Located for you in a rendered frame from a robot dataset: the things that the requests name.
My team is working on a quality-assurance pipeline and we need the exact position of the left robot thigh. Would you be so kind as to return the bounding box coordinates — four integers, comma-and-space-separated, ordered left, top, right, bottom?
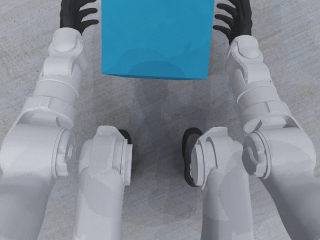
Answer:
71, 135, 133, 240

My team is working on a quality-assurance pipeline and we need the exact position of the robot right forearm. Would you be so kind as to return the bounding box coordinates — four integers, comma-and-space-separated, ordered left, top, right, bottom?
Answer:
224, 35, 316, 168

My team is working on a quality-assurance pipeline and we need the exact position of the left robot upper arm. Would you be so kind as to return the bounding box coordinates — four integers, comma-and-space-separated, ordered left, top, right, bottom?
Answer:
0, 123, 76, 240

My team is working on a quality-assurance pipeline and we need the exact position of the robot right hand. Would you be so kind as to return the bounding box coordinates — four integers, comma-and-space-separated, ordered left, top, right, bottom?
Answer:
212, 0, 253, 45

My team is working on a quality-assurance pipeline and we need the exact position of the carton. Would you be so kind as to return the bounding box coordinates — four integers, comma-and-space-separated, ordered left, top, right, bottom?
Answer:
101, 0, 215, 80

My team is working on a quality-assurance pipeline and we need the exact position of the robot left hand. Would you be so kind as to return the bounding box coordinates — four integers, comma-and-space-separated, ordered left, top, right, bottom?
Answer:
60, 0, 99, 35

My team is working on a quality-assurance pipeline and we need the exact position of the robot right foot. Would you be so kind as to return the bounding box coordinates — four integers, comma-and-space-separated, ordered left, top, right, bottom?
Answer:
182, 127, 203, 187

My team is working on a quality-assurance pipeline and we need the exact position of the robot left forearm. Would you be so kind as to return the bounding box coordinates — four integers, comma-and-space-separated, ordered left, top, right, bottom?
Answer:
0, 27, 89, 172

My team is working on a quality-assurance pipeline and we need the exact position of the right robot upper arm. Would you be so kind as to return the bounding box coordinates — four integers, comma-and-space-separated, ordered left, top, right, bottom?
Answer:
241, 127, 320, 240

